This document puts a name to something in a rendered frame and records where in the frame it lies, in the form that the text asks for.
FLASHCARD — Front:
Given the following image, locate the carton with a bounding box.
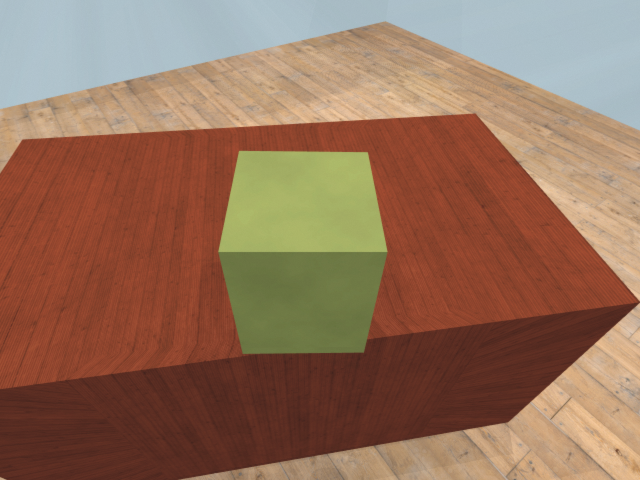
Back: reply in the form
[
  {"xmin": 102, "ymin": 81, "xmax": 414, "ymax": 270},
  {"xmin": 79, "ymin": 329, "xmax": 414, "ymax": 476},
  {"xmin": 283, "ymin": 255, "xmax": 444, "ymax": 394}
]
[{"xmin": 218, "ymin": 151, "xmax": 387, "ymax": 354}]

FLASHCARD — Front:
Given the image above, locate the pedestal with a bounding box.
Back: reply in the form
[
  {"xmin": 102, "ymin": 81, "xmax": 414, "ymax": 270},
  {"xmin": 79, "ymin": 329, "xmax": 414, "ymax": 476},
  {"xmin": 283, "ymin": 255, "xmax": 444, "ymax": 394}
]
[{"xmin": 0, "ymin": 114, "xmax": 640, "ymax": 480}]

